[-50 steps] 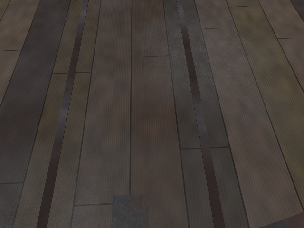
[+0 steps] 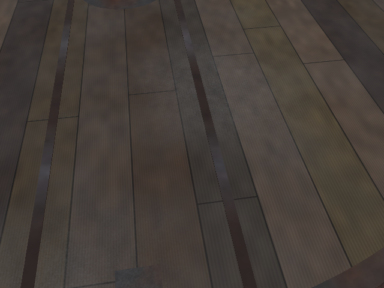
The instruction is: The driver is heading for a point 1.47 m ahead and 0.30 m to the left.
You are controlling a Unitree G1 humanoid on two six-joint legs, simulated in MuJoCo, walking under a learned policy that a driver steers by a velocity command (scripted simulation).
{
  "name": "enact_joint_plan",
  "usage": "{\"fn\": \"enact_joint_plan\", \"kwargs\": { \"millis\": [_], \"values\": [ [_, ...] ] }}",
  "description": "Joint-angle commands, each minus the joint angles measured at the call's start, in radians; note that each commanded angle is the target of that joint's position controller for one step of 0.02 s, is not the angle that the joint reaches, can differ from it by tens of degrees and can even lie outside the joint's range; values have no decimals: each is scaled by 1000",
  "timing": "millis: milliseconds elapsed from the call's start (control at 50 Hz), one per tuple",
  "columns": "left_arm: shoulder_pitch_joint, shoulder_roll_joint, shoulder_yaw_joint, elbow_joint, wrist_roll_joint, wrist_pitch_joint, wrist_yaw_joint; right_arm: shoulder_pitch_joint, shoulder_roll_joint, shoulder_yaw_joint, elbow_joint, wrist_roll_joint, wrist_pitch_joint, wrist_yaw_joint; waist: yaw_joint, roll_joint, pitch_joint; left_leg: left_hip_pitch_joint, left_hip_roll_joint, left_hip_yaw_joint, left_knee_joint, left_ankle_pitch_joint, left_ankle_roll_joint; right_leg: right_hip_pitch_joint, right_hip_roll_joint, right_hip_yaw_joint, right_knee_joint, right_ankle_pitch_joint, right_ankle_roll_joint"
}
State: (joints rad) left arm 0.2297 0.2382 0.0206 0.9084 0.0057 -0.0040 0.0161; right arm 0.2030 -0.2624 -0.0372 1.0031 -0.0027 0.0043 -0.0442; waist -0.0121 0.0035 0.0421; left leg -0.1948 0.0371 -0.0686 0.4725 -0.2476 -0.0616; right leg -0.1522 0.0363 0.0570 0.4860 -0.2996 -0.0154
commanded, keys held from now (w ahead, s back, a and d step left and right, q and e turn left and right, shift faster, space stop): no key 0.24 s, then w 0.76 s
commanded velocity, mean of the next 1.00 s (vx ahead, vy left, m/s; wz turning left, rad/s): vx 0.27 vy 0.00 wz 0.00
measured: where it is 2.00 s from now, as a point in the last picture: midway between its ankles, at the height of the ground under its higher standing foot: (189, 206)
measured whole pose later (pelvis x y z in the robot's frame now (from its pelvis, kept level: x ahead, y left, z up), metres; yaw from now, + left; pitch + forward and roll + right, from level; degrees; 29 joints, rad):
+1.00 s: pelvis +0.28 +0.00 -0.02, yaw +1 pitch +1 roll -1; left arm 0.00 0.25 0.04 0.83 -0.02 -0.10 -0.04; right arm 0.45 -0.24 -0.02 1.05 0.01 -0.07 -0.01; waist -0.05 0.01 0.05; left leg -0.09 0.00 -0.06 0.97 -0.48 0.03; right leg -0.46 0.03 -0.07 0.58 -0.15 -0.07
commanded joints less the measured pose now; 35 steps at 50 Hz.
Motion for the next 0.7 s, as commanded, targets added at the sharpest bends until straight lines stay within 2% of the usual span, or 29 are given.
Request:
{"fn": "enact_joint_plan", "kwargs": {
  "millis": [20,240,260,280,300,320,340,360,380,400,420,440,460,480,500,520,540,560,580,600,640,700],
  "values": [
    [18,112,22,-21,-1,-9,5,9,-113,-20,-16,1,-7,-5,3,-13,-18,35,-3,12,-43,170,15,-51,-54,45,-101,207,-13],
    [47,106,12,45,-4,-8,11,28,-94,-11,41,2,-3,-8,4,-6,-2,27,-11,19,-48,158,23,-63,-43,25,-103,180,-4],
    [64,100,11,58,-4,-7,13,44,-80,-8,53,2,-1,-8,4,-14,-22,33,-27,37,-42,71,24,-56,-36,21,-116,74,-7],
    [69,114,15,63,-10,-3,17,44,-75,-7,57,7,0,-9,9,-30,-8,6,-56,67,-9,-64,30,-68,-33,31,-131,-114,-23],
    [70,141,24,61,-16,0,20,34,-74,-7,52,11,-2,-9,16,-63,23,-46,-83,96,43,-204,39,-95,-52,71,-158,-312,-52],
    [82,163,30,59,-19,-2,21,13,-70,-6,38,12,-10,-7,27,-103,64,-116,-92,108,101,-269,49,-119,-104,149,-207,-462,-88],
    [109,189,39,61,-24,-8,20,-10,-57,-2,21,13,-25,-1,41,-159,94,-182,-88,119,184,-254,56,-116,-183,261,-268,-556,-134],
    [124,213,48,65,-28,-17,19,-24,-36,4,8,17,-44,8,47,-201,120,-199,-59,100,266,-210,68,-145,-265,379,-315,-582,-184],
    [107,209,50,59,-30,-26,19,-16,-35,4,4,23,-61,19,33,-202,142,-216,-28,76,295,-195,89,-161,-307,430,-333,-551,-212],
    [74,194,47,48,-31,-32,18,6,-35,4,8,30,-77,30,10,-195,150,-208,-12,70,263,-212,111,-160,-311,416,-320,-496,-210],
    [29,181,44,31,-38,-34,15,54,-31,3,23,34,-89,38,-27,-178,143,-123,-11,79,146,-200,134,-187,-283,357,-285,-437,-184],
    [-26,168,40,11,-43,-33,12,141,-34,-3,60,33,-97,42,-74,-139,124,44,-31,92,4,-125,143,-259,-218,263,-223,-353,-143],
    [-51,133,30,-6,-37,-37,9,229,-65,-16,98,23,-99,45,-97,-46,86,182,-6,11,-61,-72,138,-322,-134,152,-61,-212,-98],
    [-65,63,11,-31,-27,-49,7,349,-159,-40,121,20,-101,45,-122,203,24,301,179,-310,-224,-243,207,-444,-7,-33,269,-139,-26],
    [-66,83,20,-63,-39,-66,13,400,-223,-47,123,6,-112,61,-117,302,21,322,341,-660,-340,-337,321,-579,36,-10,492,-283,-15],
    [-40,117,28,-51,-55,-80,7,304,-158,-26,97,2,-124,62,-62,169,81,276,356,-637,-332,-341,331,-636,-33,57,628,-233,-33],
    [-15,116,28,-33,-58,-90,-4,244,-108,-15,69,9,-131,62,-38,121,110,262,305,-507,-328,-292,298,-657,-74,58,656,-126,-50],
    [-13,115,33,-22,-49,-98,-8,213,-102,-12,54,12,-131,65,-26,98,102,272,263,-405,-332,-209,262,-665,-103,34,635,-40,-59],
    [-43,132,42,-27,-38,-103,-12,207,-84,-5,47,13,-128,65,-28,89,97,285,234,-319,-335,-75,235,-668,-127,19,597,26,-57],
    [-64,131,46,-31,-31,-104,-19,229,-53,5,51,8,-120,64,-35,97,77,287,196,-236,-334,55,215,-637,-137,-3,563,73,-50],
    [-93,91,41,-41,-26,-99,-31,286,-52,9,60,3,-107,53,-45,104,47,300,169,-146,-328,256,221,-622,-134,-47,509,127,-22],
    [-223,48,24,-96,-27,-92,-36,291,-89,7,46,-2,-92,34,-62,75,73,231,152,-76,-356,324,231,-590,-117,-81,319,209,15]
  ]
}}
